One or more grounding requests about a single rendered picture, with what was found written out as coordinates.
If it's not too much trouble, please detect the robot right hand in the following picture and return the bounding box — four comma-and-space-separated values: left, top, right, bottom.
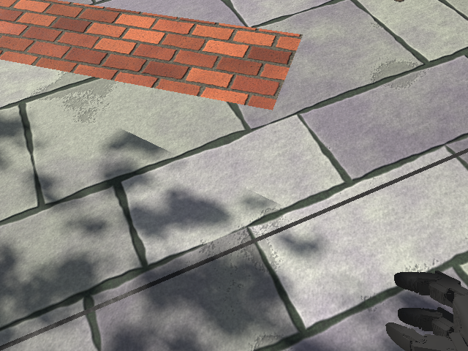
385, 271, 468, 351

